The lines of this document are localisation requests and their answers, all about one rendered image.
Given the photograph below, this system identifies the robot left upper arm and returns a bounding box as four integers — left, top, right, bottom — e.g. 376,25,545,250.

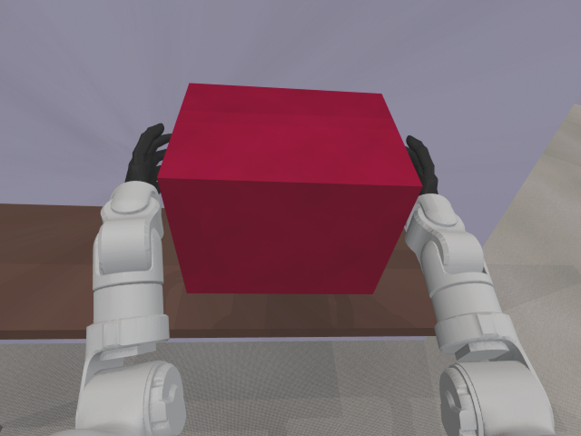
49,361,186,436

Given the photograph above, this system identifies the table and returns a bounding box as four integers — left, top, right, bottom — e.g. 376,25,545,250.
0,203,437,431

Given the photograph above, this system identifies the left robot hand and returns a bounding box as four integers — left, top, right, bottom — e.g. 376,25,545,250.
125,124,172,194

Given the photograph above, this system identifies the robot right upper arm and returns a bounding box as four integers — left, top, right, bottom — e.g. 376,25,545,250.
439,361,576,436

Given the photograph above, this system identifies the robot left forearm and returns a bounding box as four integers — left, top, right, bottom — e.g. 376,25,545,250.
75,181,170,429

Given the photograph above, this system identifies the robot right forearm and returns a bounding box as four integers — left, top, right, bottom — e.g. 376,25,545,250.
405,193,555,431

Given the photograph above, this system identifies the right robot hand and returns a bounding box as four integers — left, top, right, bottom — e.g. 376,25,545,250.
405,135,438,195

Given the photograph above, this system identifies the carton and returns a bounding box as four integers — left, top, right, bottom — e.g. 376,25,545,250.
157,83,423,294

